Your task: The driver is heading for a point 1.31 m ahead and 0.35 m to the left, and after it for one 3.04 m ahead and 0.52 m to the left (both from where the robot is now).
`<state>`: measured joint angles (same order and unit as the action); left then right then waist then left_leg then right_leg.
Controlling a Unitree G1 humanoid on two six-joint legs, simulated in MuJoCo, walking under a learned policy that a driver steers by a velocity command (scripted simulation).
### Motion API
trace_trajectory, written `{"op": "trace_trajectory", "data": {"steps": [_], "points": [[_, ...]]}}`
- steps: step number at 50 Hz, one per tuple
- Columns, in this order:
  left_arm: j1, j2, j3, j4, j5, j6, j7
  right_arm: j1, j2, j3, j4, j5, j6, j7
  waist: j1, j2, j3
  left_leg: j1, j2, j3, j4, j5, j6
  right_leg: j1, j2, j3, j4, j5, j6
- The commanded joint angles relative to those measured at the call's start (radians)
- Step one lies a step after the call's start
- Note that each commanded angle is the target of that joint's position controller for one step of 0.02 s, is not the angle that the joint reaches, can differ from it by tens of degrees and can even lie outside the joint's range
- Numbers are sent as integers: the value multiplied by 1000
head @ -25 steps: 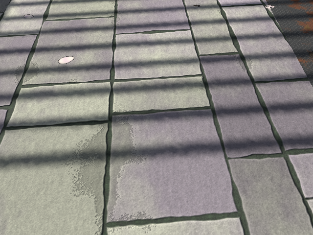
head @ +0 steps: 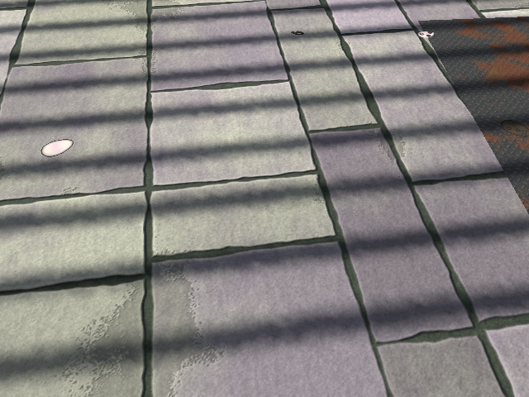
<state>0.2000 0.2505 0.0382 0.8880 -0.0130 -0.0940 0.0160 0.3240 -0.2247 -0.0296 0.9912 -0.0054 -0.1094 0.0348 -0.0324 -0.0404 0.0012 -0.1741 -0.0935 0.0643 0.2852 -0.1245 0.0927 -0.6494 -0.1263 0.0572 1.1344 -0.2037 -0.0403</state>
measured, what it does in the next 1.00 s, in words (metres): walks ahead, turning left: right foot, then left foot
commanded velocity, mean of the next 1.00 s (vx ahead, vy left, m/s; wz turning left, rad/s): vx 0.50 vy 0.00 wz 0.23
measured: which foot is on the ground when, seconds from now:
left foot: down 0.00-0.32, up 0.34-0.86, down 0.88-1.00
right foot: up 0.00-0.28, down 0.30-0.90, up 0.92-1.00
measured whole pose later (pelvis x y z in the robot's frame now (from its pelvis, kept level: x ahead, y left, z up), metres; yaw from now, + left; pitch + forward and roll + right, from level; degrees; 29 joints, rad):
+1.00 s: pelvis +0.54 +0.00 -0.02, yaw +18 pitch +2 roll +0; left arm 0.24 0.26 0.05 0.88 -0.02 -0.13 0.00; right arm 0.18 -0.26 -0.08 0.79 0.02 -0.07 0.04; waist 0.00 0.00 0.04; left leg -0.40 -0.09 0.02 0.54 -0.17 0.11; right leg -0.37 -0.05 0.02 1.25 -0.40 -0.02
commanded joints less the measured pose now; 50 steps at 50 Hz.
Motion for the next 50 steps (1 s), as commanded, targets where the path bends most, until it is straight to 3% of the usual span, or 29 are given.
{"op": "trace_trajectory", "data": {"steps": [1,6,9,11,13,14,15,16,17,18,19,20,21,22,24,29,33,38,39,41,42,43,44,45,46,47,48,49,50], "points": [[33,42,12,-43,12,5,7,-38,-132,-21,-55,2,-16,-20,46,78,54,-93,283,-217,-203,65,172,-32,-42,3,-143,152,27],[-156,28,5,-91,0,-6,-10,59,-165,-27,-32,20,-1,-35,-23,83,57,13,271,-162,-181,73,123,5,12,-43,-463,306,38],[-236,34,1,-122,-9,-11,-28,107,-168,-29,-10,26,11,-36,-50,92,78,109,308,-172,-139,55,118,-3,28,-46,-551,259,30],[-254,48,3,-139,-10,-19,-41,115,-174,-34,-3,26,21,-38,-43,99,81,170,339,-186,-96,67,107,8,37,-45,-595,186,5],[-191,76,15,-132,-9,-28,-48,91,-189,-40,-6,27,32,-40,4,117,49,193,349,-187,-17,190,87,118,66,-68,-635,117,-25],[-86,106,33,-103,-7,-30,-46,68,-185,-37,-12,24,37,-40,64,115,-9,180,313,-154,106,357,66,263,100,-96,-658,104,-47],[105,166,62,-48,-5,-33,-39,58,-151,-24,-25,12,39,-39,140,84,-133,82,250,-101,340,406,35,525,71,-59,-642,126,-88],[271,282,89,-20,16,-29,-34,130,-61,6,-54,1,24,-34,151,-116,-304,-276,123,-20,746,100,-34,931,-187,309,-656,90,-219],[308,250,80,-5,12,-23,-40,168,-26,20,-41,18,-3,-28,140,-262,-391,-516,28,-117,968,-419,-52,1069,-294,674,-818,-34,-307],[238,173,56,-17,6,-26,-41,93,-142,-9,-55,41,-21,-24,136,-163,-268,-612,97,-188,1062,-385,-29,968,-260,588,-836,-69,-255],[144,130,42,-41,6,-24,-40,11,-165,-15,-80,50,-27,-25,110,-99,-167,-616,152,-161,1047,-291,-15,827,-223,430,-847,-3,-216],[66,102,31,-53,9,-23,-45,-28,-152,-18,-86,39,-23,-30,78,-23,-98,-572,192,-139,985,-209,-21,684,-177,318,-885,84,-197],[26,73,23,-58,14,-26,-48,-26,-141,-25,-82,30,-8,-36,47,-23,-62,-519,224,-145,921,-157,-24,597,-140,230,-921,124,-175],[17,61,20,-49,19,-28,-51,-2,-116,-25,-73,31,9,-36,26,-38,-46,-466,235,-145,893,-125,-30,539,-118,175,-953,142,-164],[51,74,27,-20,24,-36,-48,20,-81,-24,-65,36,34,-38,12,-34,-20,-456,231,-149,870,-84,-39,494,-104,88,-986,232,-168],[99,103,36,16,33,-34,-19,-106,-82,-39,-117,30,41,-38,30,-13,25,-583,193,-208,670,128,-52,544,-103,-49,-1013,326,-145],[122,116,35,29,25,-30,-1,-230,-60,-30,-163,22,39,-17,69,-9,64,-557,183,-133,474,256,-48,574,-99,-139,-1038,303,-116],[193,134,44,64,12,2,8,-355,-43,-21,-245,25,38,14,107,4,107,-632,175,-63,371,149,-20,766,-159,-192,-957,412,-105],[187,142,46,62,10,9,10,-363,-45,-22,-261,27,38,22,100,-2,106,-619,167,-41,360,102,-9,786,-167,-204,-925,480,-99],[152,170,54,45,7,21,16,-329,-69,-34,-278,29,40,32,61,-38,58,-489,111,30,352,2,23,789,-165,-242,-812,795,-77],[138,186,58,37,6,28,21,-268,-92,-48,-273,29,43,34,22,-64,10,-385,71,62,361,-45,43,781,-161,-255,-708,963,-67],[114,197,60,27,5,35,24,-140,-133,-72,-248,33,44,32,-51,-66,-62,-209,30,75,323,-35,73,738,-140,-271,-533,1035,-48],[102,196,57,11,2,32,25,26,-205,-108,-208,32,48,16,-133,-26,-148,76,36,-3,256,18,117,573,-93,-278,-283,880,-11],[169,90,26,-28,33,10,10,114,-315,-135,-193,31,55,-6,-88,215,-249,443,291,-437,247,13,247,165,43,-262,99,116,43],[177,52,4,-59,13,-39,-10,111,-312,-122,-216,23,43,-4,-54,252,-395,610,453,-919,56,-95,383,-73,189,-32,314,-393,49],[43,129,27,-91,-24,-69,-22,108,-237,-103,-213,12,38,-4,-99,160,-308,561,409,-799,20,-80,310,-174,123,59,331,-320,20],[-5,131,26,-112,-32,-80,-22,38,-192,-91,-222,19,32,-5,-66,108,-185,407,369,-635,17,-9,263,-183,77,39,251,-220,2],[-10,127,31,-102,-10,-77,-13,-45,-161,-80,-244,23,30,-2,-13,18,-113,238,322,-522,4,77,228,-118,36,29,164,-158,7],[6,136,42,-101,8,-63,-6,-97,-133,-71,-263,19,30,-3,27,22,-80,118,289,-452,-18,150,212,-40,9,27,94,-124,18]]}}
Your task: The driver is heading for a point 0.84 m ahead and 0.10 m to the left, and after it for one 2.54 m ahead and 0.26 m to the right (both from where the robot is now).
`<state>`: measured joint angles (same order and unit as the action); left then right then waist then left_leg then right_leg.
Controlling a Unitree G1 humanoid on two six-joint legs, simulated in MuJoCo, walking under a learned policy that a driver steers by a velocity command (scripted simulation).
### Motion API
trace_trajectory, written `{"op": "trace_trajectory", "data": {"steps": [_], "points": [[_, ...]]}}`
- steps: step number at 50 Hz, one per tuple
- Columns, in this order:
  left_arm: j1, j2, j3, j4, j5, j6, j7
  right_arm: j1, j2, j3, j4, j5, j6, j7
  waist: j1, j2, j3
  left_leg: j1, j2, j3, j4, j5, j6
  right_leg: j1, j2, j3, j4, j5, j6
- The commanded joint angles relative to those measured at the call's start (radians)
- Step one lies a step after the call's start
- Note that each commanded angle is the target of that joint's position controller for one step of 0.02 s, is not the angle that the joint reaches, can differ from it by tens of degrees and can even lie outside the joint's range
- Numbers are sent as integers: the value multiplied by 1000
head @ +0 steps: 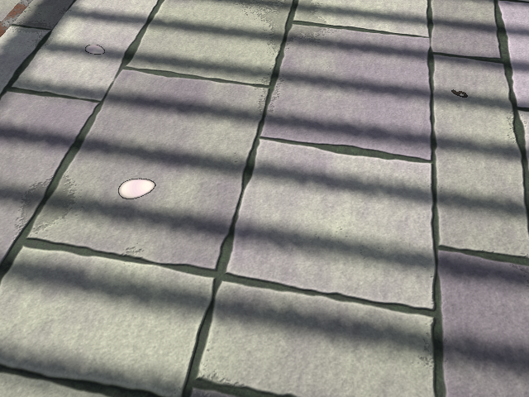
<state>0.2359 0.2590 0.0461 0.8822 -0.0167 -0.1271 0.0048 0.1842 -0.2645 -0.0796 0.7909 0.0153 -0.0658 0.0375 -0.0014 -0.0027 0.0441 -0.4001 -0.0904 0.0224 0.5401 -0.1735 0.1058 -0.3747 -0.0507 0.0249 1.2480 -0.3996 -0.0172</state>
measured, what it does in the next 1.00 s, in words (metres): walks ahead, turning left: right foot, then left foot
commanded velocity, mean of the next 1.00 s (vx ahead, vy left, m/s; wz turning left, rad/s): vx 0.40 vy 0.00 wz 0.31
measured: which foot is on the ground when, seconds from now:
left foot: down 0.00-0.38, up 0.40-0.82, down 0.84-1.00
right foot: up 0.00-0.36, down 0.38-0.86, up 0.88-1.00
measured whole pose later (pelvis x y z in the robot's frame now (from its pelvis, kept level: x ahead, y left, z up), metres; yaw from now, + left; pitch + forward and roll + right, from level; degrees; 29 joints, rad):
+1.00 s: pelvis +0.46 +0.06 +0.00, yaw +17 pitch +2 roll +0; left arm 0.25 0.28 0.03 0.86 0.00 -0.02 0.01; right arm 0.10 -0.21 -0.03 0.72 -0.02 -0.04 0.02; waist 0.03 -0.03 0.02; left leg -0.42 -0.03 0.01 0.48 -0.10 0.04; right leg -0.40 -0.04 0.03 0.97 -0.55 0.06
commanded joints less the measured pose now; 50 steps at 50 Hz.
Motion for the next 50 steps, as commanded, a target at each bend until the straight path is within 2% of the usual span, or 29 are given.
{"op": "trace_trajectory", "data": {"steps": [1,3,6,9,13,16,17,18,19,20,21,22,23,24,25,27,30,34,38,40,41,42,43,44,45,46,47,48,50], "points": [[-13,125,38,-100,18,-13,5,26,-85,-16,-73,-6,-13,-9,21,4,-112,270,261,-382,-297,224,195,-258,-79,60,-58,89,7],[-10,99,38,-115,29,9,9,37,-111,-22,-77,-3,-16,-19,35,22,-95,187,237,-329,-319,296,202,-230,-75,38,-141,125,40],[-123,81,33,-162,36,19,16,96,-148,-32,-70,1,-14,-41,3,43,-62,146,201,-278,-324,319,178,-257,-46,18,-343,281,75],[-235,57,22,-197,26,13,7,142,-145,-32,-66,8,-3,-50,-44,81,-54,149,164,-265,-300,213,132,-211,4,17,-579,445,72],[-318,85,25,-240,11,-3,-12,188,-148,-32,-55,14,6,-54,-76,101,-49,216,200,-354,-240,128,114,-167,41,36,-720,468,57],[-286,123,39,-246,8,-20,-23,177,-151,-35,-62,11,15,-62,-44,128,-57,287,232,-444,-154,131,95,-104,50,53,-776,358,24],[-224,131,44,-230,9,-25,-24,159,-143,-33,-67,8,17,-62,-10,142,-73,295,227,-442,-114,175,83,-36,53,33,-803,351,4],[-126,153,56,-204,21,-30,-20,151,-114,-22,-73,4,16,-60,34,135,-130,280,182,-411,-17,256,57,113,43,24,-827,366,-28],[20,198,68,-187,38,-32,-14,145,-64,-2,-88,-10,11,-54,97,64,-256,177,129,-340,225,188,23,358,-93,145,-799,351,-95],[158,283,93,-149,53,-21,-14,299,-5,16,-94,12,-1,-53,61,-231,-388,-176,-23,-211,572,-174,-58,721,-308,568,-843,223,-270],[180,217,82,-128,19,-15,-24,336,-68,13,-72,28,-8,-53,65,-295,-372,-351,12,-226,738,-402,-68,741,-377,803,-936,-6,-307],[119,139,60,-145,7,-10,-23,231,-142,-5,-77,28,-7,-51,85,-161,-215,-407,59,-240,793,-323,-68,613,-331,671,-955,-65,-258],[59,115,49,-157,15,1,-22,140,-143,-4,-96,14,-6,-51,75,-71,-131,-385,99,-196,776,-244,-68,476,-281,519,-966,8,-219],[18,99,40,-154,21,7,-25,85,-128,-4,-113,-2,-9,-49,53,-42,-61,-363,126,-175,710,-194,-68,356,-235,426,-995,115,-208],[-2,82,31,-153,27,6,-25,78,-115,-7,-117,-8,-8,-45,25,-56,-46,-317,160,-162,650,-158,-65,289,-197,353,-1018,200,-192],[5,85,30,-138,23,2,-29,106,-74,1,-110,-3,-4,-40,4,-95,-56,-257,176,-119,580,-132,-71,235,-163,272,-1052,312,-197],[39,136,43,-114,13,1,-24,36,-47,14,-140,-11,-5,-40,14,-80,-48,-284,197,-89,427,-47,-90,234,-171,201,-1091,429,-222],[65,156,42,-89,8,22,-13,-73,-21,27,-159,-14,-15,-32,42,-79,-41,-179,159,-38,164,146,-103,216,-121,56,-1055,696,-176],[123,162,37,-53,-1,45,-8,-147,-38,20,-182,-8,-17,-17,63,-103,-64,-98,111,-34,35,212,-89,280,-136,47,-971,740,-144],[97,173,38,-51,-6,53,-3,-120,-63,10,-179,-16,-20,-12,28,-109,-85,-24,99,-42,-41,200,-60,305,-144,64,-896,728,-117],[77,173,37,-53,-8,55,0,-54,-81,0,-154,-25,-22,-15,-9,-96,-115,79,80,-27,-99,251,-41,297,-119,54,-825,746,-96],[95,151,30,-53,0,51,0,17,-126,-14,-133,-34,-24,-23,-32,-57,-164,222,115,-46,-128,439,-12,255,-68,27,-712,708,-60],[124,96,8,-78,32,41,0,115,-199,-25,-128,-59,-22,-33,-42,80,-298,498,311,-227,-25,879,69,74,2,-18,-471,395,-7],[275,21,-23,-45,28,42,-6,125,-162,-8,-122,-61,-9,-33,-5,276,-433,676,513,-448,-21,1030,241,-111,61,8,-221,-255,46],[265,109,-2,-23,14,55,-9,135,-102,6,-113,-34,6,-23,-27,197,-435,608,473,-464,-53,847,232,-134,27,76,-148,-322,58],[188,134,8,-42,0,70,-7,76,-89,12,-111,-20,12,-19,-22,150,-323,516,426,-405,-93,673,196,-197,5,59,-121,-285,69],[130,126,9,-48,4,88,3,10,-78,17,-114,-20,13,-19,-8,88,-250,402,390,-367,-133,536,164,-200,-20,49,-148,-229,77],[102,123,13,-53,14,107,14,-50,-75,21,-118,-25,15,-18,15,80,-196,276,365,-328,-177,437,143,-156,-39,49,-202,-180,85],[129,88,9,-40,18,134,27,-122,-93,13,-114,-46,22,-21,59,134,-161,81,307,-240,-243,315,121,3,-28,16,-320,-89,96]]}}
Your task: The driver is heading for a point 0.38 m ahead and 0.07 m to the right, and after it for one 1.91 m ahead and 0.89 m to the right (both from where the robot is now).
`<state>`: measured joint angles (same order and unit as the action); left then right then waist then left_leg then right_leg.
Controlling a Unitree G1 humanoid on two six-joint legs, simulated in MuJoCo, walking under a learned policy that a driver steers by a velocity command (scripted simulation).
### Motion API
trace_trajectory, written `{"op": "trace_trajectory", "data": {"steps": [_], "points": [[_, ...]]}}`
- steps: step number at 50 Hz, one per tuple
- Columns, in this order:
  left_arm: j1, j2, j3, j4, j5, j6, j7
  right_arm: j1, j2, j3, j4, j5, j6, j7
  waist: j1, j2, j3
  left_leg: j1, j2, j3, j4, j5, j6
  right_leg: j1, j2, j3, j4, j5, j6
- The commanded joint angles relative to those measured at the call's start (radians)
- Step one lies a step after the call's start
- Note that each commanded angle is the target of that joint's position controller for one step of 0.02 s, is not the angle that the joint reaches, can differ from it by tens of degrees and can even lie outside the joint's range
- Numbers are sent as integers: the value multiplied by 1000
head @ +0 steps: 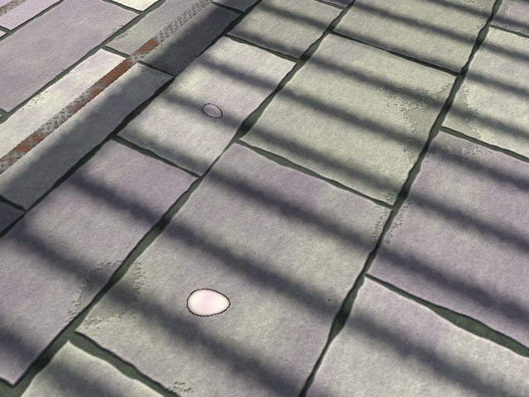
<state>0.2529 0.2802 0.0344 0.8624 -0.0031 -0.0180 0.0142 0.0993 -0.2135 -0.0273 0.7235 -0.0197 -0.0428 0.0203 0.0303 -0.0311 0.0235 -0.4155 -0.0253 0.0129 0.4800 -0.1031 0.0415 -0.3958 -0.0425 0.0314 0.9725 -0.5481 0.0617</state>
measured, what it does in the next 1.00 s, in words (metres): walks ahead: right foot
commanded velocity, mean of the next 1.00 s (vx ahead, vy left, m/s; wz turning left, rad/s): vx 0.15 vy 0.00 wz -0.01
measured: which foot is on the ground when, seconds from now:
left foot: down 0.00-1.00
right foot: up 0.00-0.14, down 0.16-0.74, up 0.76-1.00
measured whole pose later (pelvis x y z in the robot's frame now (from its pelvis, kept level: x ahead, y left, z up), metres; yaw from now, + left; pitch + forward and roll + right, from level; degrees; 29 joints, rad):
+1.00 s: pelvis +0.19 +0.00 +0.01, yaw -2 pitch +1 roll +0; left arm 0.11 0.26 0.06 0.89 -0.03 -0.07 -0.01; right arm 0.39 -0.19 -0.03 1.07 -0.01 -0.07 -0.01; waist -0.05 -0.03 0.02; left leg 0.01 -0.03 0.06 0.25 -0.28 0.04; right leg -0.61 -0.07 -0.02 0.83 -0.13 -0.02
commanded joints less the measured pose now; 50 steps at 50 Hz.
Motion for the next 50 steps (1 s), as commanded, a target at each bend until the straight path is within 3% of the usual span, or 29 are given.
{"op": "trace_trajectory", "data": {"steps": [1,5,7,8,9,10,12,16,25,26,27,29,31,32,33,34,36,37,38,39,40,41,42,44,46,48,50], "points": [[122,51,17,-11,8,29,22,-47,-139,-39,-41,-14,0,-7,32,174,-143,63,223,-197,-193,213,184,77,-28,-4,-98,90,17],[84,40,16,0,14,34,23,-45,-123,-33,-5,-1,9,-21,22,162,-143,23,200,-175,-208,-110,159,205,-12,-24,-318,295,-14],[65,42,16,-2,33,33,18,-19,-95,-22,23,5,14,-23,26,138,-99,-26,158,-165,-204,-342,91,274,-4,-31,-442,369,-44],[50,65,17,-16,41,32,19,12,-83,-17,43,3,15,-23,15,107,-59,-47,130,-159,-186,-420,42,271,-49,21,-503,378,-68],[24,132,31,-25,30,31,24,48,-98,-24,51,2,15,-24,-28,20,-6,-33,75,-112,-155,-411,4,186,-80,44,-527,268,-95],[7,123,34,-10,21,27,22,44,-102,-27,56,4,17,-31,-33,-61,20,66,38,-59,-109,-317,-19,47,-63,49,-570,82,-108],[-28,60,17,-4,28,8,19,42,-101,-30,69,7,20,-40,-43,-98,25,170,41,-50,-48,-198,-14,-24,-52,47,-617,64,-81],[-5,56,15,20,14,-17,16,67,-95,-33,113,6,23,-42,-33,-39,-14,193,49,-52,-26,-61,3,58,-37,28,-571,236,-65],[20,45,11,71,8,-9,20,79,-96,-37,204,18,33,-49,-23,34,-41,241,57,-47,-2,96,-5,126,-12,-1,-533,411,-73],[43,40,11,87,6,-6,20,97,-89,-35,223,19,36,-50,-21,30,-59,247,42,-30,3,-2,-4,137,-5,-8,-545,315,-79],[50,53,17,95,0,-1,20,104,-96,-39,234,26,40,-51,-22,13,-37,224,17,-6,24,-167,1,121,-1,-2,-557,167,-98],[56,79,26,92,-11,-2,22,88,-105,-44,235,34,34,-52,-15,-28,54,97,-4,10,63,-436,13,91,-47,81,-612,-115,-157],[114,116,39,103,-22,-23,21,41,-78,-38,218,43,1,-43,9,-103,117,-39,-8,36,178,-382,17,149,-175,269,-715,-228,-232],[113,139,48,107,-25,-35,20,26,-67,-36,211,46,-18,-35,5,-143,143,-82,6,37,222,-312,27,174,-248,365,-752,-209,-272],[105,134,49,107,-26,-45,19,16,-68,-36,209,46,-33,-27,-1,-144,152,-83,29,16,228,-291,41,172,-277,395,-753,-137,-286],[79,122,47,101,-25,-51,16,38,-69,-38,217,48,-44,-20,-24,-138,141,-40,34,17,183,-292,55,169,-268,363,-729,-51,-274],[-14,100,43,74,-29,-50,6,200,-87,-52,289,53,-51,-15,-108,-96,87,256,19,14,19,-225,69,41,-166,201,-622,100,-201],[-77,64,32,40,-28,-56,5,312,-152,-74,325,50,-52,-19,-151,37,65,395,111,-166,-87,-269,110,-84,-57,52,-407,242,-133],[-87,17,23,3,-22,-73,9,437,-270,-106,356,52,-53,-13,-175,312,10,573,304,-537,-234,-282,226,-269,75,-93,-65,195,-61],[-102,45,30,-5,-30,-87,9,438,-209,-80,349,30,-64,-7,-168,275,-2,615,397,-709,-281,-211,280,-405,72,15,153,-2,-69],[-76,56,35,4,-45,-96,-1,372,-149,-59,332,23,-73,-7,-120,178,26,604,389,-615,-249,-154,254,-458,17,61,254,42,-100],[-60,46,33,18,-48,-101,-8,325,-129,-51,312,23,-76,-5,-95,130,19,588,351,-512,-249,-129,221,-467,-21,55,265,129,-125],[-75,49,37,18,-41,-102,-12,296,-121,-43,303,27,-75,-2,-82,91,41,563,331,-430,-266,-68,196,-477,-51,42,223,207,-134],[-85,45,45,20,-29,-92,-21,282,-86,-25,302,22,-61,-7,-62,105,45,501,272,-268,-286,150,148,-399,-73,10,130,292,-122],[-101,7,37,15,-25,-74,-27,287,-105,-24,305,10,-47,-24,-56,107,47,452,240,-137,-278,390,129,-345,-51,-30,29,339,-91],[-178,-33,19,-19,-20,-63,-28,255,-137,-24,296,1,-38,-41,-58,102,56,349,201,-26,-281,476,109,-242,-21,-64,-154,430,-75],[-240,-30,12,-48,-17,-53,-32,264,-170,-28,299,2,-35,-51,-72,131,37,296,190,29,-272,496,100,-124,13,-97,-285,522,-74]]}}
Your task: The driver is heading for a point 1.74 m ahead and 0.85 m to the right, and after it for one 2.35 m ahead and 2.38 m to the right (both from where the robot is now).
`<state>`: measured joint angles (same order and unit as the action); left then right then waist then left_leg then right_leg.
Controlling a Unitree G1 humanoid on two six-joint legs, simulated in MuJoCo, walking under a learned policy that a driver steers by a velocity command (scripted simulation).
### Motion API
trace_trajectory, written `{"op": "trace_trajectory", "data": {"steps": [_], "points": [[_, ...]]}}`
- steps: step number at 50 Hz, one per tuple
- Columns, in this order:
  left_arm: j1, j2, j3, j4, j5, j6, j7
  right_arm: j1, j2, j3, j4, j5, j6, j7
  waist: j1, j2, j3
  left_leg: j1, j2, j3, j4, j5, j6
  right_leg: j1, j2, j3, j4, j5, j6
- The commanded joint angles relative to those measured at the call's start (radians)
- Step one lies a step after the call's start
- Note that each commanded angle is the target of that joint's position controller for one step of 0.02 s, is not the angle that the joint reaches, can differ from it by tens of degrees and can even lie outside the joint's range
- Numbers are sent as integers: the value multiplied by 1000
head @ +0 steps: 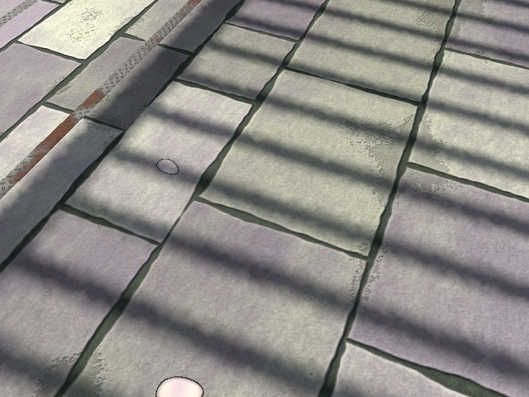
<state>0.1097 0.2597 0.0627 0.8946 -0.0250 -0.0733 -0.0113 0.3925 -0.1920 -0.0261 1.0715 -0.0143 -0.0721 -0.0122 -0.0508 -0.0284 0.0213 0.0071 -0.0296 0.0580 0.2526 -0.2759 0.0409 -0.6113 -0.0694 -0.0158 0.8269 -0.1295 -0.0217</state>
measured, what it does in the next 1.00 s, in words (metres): walks ahead, turning right: right foot, then left foot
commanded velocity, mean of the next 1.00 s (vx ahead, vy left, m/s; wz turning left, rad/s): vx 0.05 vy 0.00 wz -0.51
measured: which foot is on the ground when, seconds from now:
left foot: down 0.00-0.14, up 0.16-0.62, down 0.64-1.00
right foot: up 0.00-0.12, down 0.14-0.64, up 0.66-1.00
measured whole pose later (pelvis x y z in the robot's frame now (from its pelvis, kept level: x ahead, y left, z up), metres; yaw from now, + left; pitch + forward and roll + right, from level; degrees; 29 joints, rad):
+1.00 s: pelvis +0.17 +0.00 +0.00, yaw -34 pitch +2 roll -1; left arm 0.17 0.30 0.08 0.65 -0.02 0.06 0.00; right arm 0.16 -0.26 -0.06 0.77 0.00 0.01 -0.04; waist -0.03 -0.02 0.05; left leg -0.22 0.07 0.10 0.43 -0.24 -0.01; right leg -0.46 -0.03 0.01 0.85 -0.37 0.08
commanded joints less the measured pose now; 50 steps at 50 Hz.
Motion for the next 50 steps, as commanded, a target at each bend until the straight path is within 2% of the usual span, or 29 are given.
{"op": "trace_trajectory", "data": {"steps": [1,3,5,6,7,8,9,10,11,12,13,14,15,18,22,27,29,31,32,33,34,35,36,37,38,41,44,47,50], "points": [[-109,11,-13,-93,4,9,-10,-29,-205,-33,-48,4,-4,-23,11,141,30,-123,207,-8,-29,681,101,121,47,-51,-166,125,5],[-103,49,-3,-112,6,20,-20,-57,-210,-38,-52,20,1,-31,36,152,17,-94,236,2,26,724,87,150,48,-33,-200,129,-21],[-27,91,15,-107,16,23,-31,-101,-219,-47,-69,29,10,-41,87,144,-24,-63,249,14,155,838,64,224,77,-44,-218,79,-59],[58,117,32,-85,19,22,-35,-123,-218,-48,-82,31,19,-45,130,120,-66,-64,229,28,281,852,45,316,105,-58,-265,94,-82],[136,156,53,-67,20,23,-31,-112,-213,-47,-94,22,25,-45,163,70,-111,-115,175,51,466,751,7,444,114,-34,-329,183,-109],[196,238,69,-77,29,31,-10,-79,-180,-35,-126,-14,22,-39,150,-140,-205,-325,78,84,820,266,-53,659,-98,253,-330,549,-189],[157,276,57,-114,49,28,-13,43,-73,-4,-137,-19,11,-19,58,-270,-372,-577,-92,-53,1116,-448,-83,859,-330,686,-403,644,-410],[124,206,48,-135,36,32,-14,-5,-159,-26,-134,5,6,-4,96,-131,-372,-608,-26,-171,1179,-381,-65,762,-281,655,-474,349,-381],[38,165,37,-157,25,31,-10,-91,-182,-34,-161,34,10,-6,81,-70,-218,-664,7,-145,1146,-284,-52,617,-223,532,-515,155,-320],[-16,142,30,-169,16,35,-6,-128,-187,-41,-164,29,22,-21,58,29,-136,-653,50,-137,1068,-205,-53,480,-173,454,-548,16,-259],[-41,136,27,-178,19,38,-2,-149,-209,-54,-173,17,36,-37,45,26,-92,-611,75,-141,985,-161,-52,365,-142,410,-565,-43,-232],[-44,140,28,-182,33,40,1,-151,-215,-60,-183,8,49,-44,28,-13,-86,-545,77,-142,937,-124,-52,284,-105,380,-582,-68,-219],[-41,146,31,-186,43,40,4,-143,-198,-60,-190,1,55,-48,22,-46,-90,-516,65,-134,898,-98,-57,245,-81,360,-585,-50,-220],[-4,168,41,-194,38,45,23,-167,-174,-59,-214,-2,59,-58,30,-71,-119,-532,46,-141,764,-71,-84,256,-69,362,-574,-39,-230],[9,185,49,-214,21,63,44,-240,-179,-61,-252,1,63,-59,54,-83,-132,-561,34,-169,634,-12,-113,290,-58,429,-565,-209,-203],[36,185,55,-228,21,85,55,-281,-180,-56,-278,16,41,-45,75,-107,-131,-488,4,-175,480,-30,-115,324,-46,492,-538,-192,-189],[39,181,54,-238,20,94,55,-264,-188,-57,-279,25,30,-36,69,-123,-130,-430,-8,-171,386,-45,-101,349,-43,525,-519,-139,-181],[21,175,51,-251,9,104,57,-187,-199,-63,-262,29,22,-24,18,-123,-128,-288,-3,-149,179,55,-72,327,-6,525,-471,-90,-144],[46,148,43,-253,3,108,59,-147,-243,-77,-255,21,21,-23,13,-79,-141,-160,87,-192,97,110,-40,251,44,480,-400,-160,-96],[88,89,31,-261,0,107,55,-165,-325,-93,-268,-6,30,-29,62,159,-147,-56,315,-409,55,170,62,90,167,300,-168,-342,-37],[62,142,49,-294,2,91,49,-194,-327,-94,-280,-42,36,-26,65,346,-109,-118,426,-596,19,333,199,-47,239,183,41,-492,5],[94,219,71,-270,17,85,44,-256,-265,-79,-319,-36,35,-29,79,241,-107,-126,425,-526,47,391,210,-47,176,201,205,-436,34],[122,221,78,-241,12,91,43,-293,-223,-70,-336,-20,35,-32,89,173,-106,-130,357,-414,76,410,163,-37,168,184,270,-373,51],[143,191,74,-221,12,104,49,-307,-209,-65,-345,-5,38,-34,92,144,-103,-115,305,-339,94,396,127,-46,162,168,332,-326,71],[148,169,68,-220,13,115,48,-304,-200,-59,-347,6,42,-36,81,145,-84,-117,295,-298,97,425,127,-67,155,161,397,-297,89],[78,126,49,-265,-2,122,40,-260,-209,-58,-344,-2,59,-44,43,178,-52,-99,263,-195,73,431,149,-86,119,87,347,-233,121],[18,110,37,-312,1,119,32,-209,-242,-70,-340,-1,70,-51,3,197,-70,-20,302,-179,73,454,175,-71,71,63,210,-230,140],[7,99,27,-339,5,119,16,-228,-278,-85,-353,6,74,-43,0,208,-81,-64,322,-124,72,458,177,55,40,15,68,-240,121],[19,110,30,-347,9,124,7,-223,-292,-91,-350,22,72,-23,4,216,-82,-104,331,-115,93,456,177,179,61,-25,-72,-254,82]]}}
